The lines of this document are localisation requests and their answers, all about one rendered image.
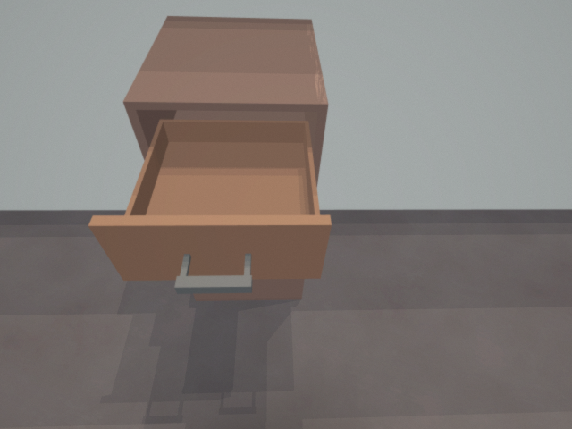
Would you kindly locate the handle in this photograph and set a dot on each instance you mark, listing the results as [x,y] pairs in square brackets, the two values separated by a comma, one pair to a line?
[213,284]

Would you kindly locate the cabinet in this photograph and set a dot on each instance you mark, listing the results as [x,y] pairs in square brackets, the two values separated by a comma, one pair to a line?
[221,68]

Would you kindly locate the drawer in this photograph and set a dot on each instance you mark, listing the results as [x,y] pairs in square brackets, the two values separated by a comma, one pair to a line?
[217,190]

